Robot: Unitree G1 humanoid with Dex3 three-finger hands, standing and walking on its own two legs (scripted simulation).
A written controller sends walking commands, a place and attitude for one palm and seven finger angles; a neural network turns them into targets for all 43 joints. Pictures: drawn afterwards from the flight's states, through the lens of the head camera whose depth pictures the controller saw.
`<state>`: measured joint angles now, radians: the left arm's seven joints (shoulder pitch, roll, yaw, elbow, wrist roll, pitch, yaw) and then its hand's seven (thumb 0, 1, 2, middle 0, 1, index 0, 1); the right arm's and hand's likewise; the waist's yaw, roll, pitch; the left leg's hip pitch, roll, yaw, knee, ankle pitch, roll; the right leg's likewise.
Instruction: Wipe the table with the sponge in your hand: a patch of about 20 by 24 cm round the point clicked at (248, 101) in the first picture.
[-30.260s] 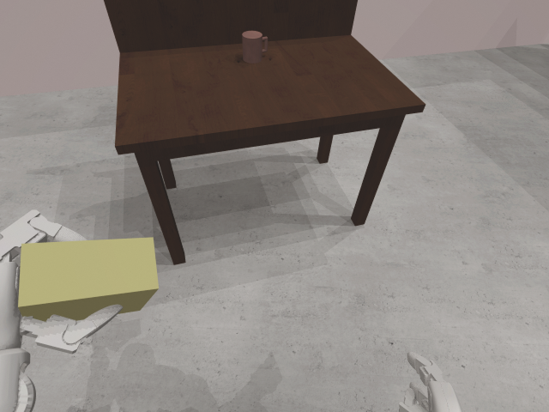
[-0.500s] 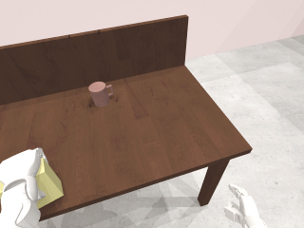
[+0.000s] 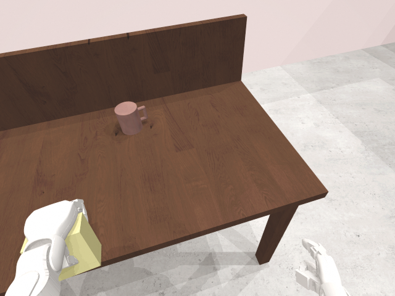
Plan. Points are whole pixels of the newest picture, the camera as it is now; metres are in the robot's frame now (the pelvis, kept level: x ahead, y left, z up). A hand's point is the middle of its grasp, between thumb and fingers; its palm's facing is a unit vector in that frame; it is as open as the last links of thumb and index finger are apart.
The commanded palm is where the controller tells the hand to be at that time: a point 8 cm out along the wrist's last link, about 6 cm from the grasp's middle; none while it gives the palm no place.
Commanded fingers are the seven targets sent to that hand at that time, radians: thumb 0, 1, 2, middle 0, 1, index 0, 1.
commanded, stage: move the sponge above the wiping area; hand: left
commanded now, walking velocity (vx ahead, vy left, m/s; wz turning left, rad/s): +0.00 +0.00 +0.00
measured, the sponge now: (69, 253) +0.19 +0.32 -0.05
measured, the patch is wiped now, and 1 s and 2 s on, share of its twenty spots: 0.00 0.00 0.00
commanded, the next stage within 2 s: lower the sponge onto the table in 0.56 s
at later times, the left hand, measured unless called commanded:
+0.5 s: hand (75, 236) +0.20 +0.29 +0.01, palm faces -0.13 -0.13 -0.98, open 9.6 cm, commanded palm +0.19 +0.32 +0.09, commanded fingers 0.00 0.10 1.30 -1.20 -1.60 -1.20 -1.60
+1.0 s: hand (63, 216) +0.23 +0.31 +0.05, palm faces +0.06 +0.00 -1.00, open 9.6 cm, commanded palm +0.19 +0.32 +0.09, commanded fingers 0.00 0.10 1.30 -1.20 -1.60 -1.20 -1.60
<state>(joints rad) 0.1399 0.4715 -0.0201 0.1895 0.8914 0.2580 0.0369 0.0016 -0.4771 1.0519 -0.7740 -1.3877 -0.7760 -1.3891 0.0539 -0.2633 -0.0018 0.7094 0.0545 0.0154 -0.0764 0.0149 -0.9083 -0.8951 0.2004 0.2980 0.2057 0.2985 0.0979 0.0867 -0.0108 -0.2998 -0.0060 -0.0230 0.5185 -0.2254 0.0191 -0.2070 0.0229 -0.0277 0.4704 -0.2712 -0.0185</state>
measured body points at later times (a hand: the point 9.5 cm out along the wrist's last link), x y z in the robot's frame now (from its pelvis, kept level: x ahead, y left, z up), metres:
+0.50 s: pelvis +0.00 +0.01 +0.00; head +0.01 -0.01 +0.45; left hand +0.20 +0.29 +0.06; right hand +0.23 -0.21 -0.09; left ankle +0.03 +0.11 -0.74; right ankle -0.01 -0.11 -0.74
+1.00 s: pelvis -0.01 +0.01 +0.00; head -0.01 -0.01 +0.45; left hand +0.22 +0.31 +0.10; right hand +0.22 -0.21 -0.09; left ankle +0.03 +0.11 -0.74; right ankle -0.01 -0.11 -0.74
